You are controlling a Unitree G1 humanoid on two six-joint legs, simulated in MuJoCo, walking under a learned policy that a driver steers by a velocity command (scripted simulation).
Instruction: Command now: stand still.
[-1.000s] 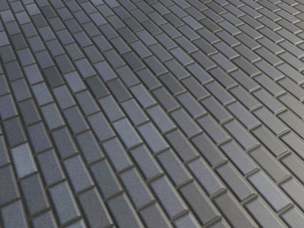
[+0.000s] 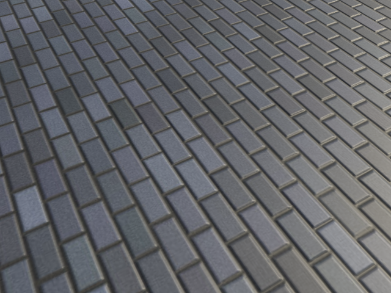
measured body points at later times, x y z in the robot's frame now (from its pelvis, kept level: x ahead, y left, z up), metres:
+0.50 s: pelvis +0.10 -0.02 +0.00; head +0.11 -0.04 +0.45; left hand +0.02 +0.20 -0.15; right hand +0.13 -0.26 -0.16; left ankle +0.07 +0.09 -0.68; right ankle +0.01 -0.11 -0.74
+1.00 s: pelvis +0.37 +0.02 +0.00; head +0.39 +0.02 +0.45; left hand +0.46 +0.25 -0.14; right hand +0.33 -0.22 -0.15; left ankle +0.36 +0.06 -0.74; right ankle +0.43 -0.13 -0.66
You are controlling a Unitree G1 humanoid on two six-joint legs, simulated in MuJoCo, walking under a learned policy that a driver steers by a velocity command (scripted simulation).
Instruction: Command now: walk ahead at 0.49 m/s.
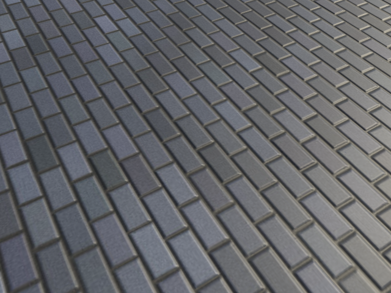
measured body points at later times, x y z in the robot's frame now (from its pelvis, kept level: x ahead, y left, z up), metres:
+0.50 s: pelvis +0.29 -0.05 +0.00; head +0.31 -0.06 +0.45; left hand +0.30 +0.20 -0.15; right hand +0.33 -0.30 -0.15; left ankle +0.27 +0.09 -0.66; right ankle +0.31 -0.11 -0.74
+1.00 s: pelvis +0.56 +0.01 -0.01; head +0.59 +0.02 +0.44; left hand +0.56 +0.25 -0.16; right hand +0.64 -0.25 -0.14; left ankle +0.61 +0.06 -0.74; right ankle +0.47 -0.12 -0.65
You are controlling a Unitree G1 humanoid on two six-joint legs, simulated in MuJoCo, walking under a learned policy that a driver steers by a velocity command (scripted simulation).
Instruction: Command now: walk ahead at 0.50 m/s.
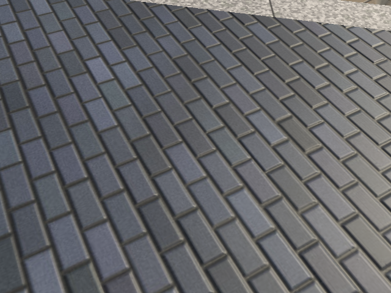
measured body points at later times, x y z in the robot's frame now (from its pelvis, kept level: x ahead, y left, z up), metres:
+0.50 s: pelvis +0.24 -0.04 -0.01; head +0.28 -0.05 +0.44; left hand +0.36 +0.19 -0.14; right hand +0.20 -0.26 -0.17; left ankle +0.10 +0.07 -0.66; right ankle +0.33 -0.10 -0.74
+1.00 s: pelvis +0.31 +0.01 +0.00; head +0.30 +0.03 +0.45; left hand +0.32 +0.29 -0.15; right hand +0.43 -0.23 -0.12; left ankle +0.27 +0.09 -0.74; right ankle +0.33 -0.10 -0.73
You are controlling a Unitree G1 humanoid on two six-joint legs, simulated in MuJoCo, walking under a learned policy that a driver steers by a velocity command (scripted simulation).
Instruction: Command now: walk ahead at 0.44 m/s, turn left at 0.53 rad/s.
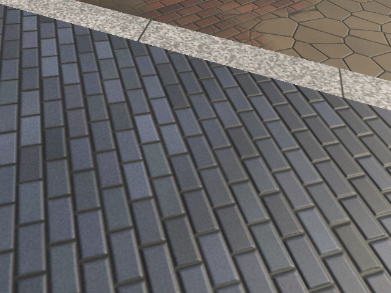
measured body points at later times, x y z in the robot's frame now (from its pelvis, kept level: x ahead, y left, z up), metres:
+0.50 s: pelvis +0.24 -0.01 -0.02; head +0.28 -0.01 +0.43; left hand +0.38 +0.25 -0.14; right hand +0.23 -0.26 -0.17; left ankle +0.03 +0.09 -0.66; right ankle +0.34 -0.06 -0.74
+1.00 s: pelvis +0.54 +0.00 -0.02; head +0.58 -0.01 +0.43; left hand +0.58 +0.28 -0.15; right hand +0.71 -0.28 -0.09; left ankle +0.69 +0.06 -0.74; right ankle +0.35 -0.06 -0.73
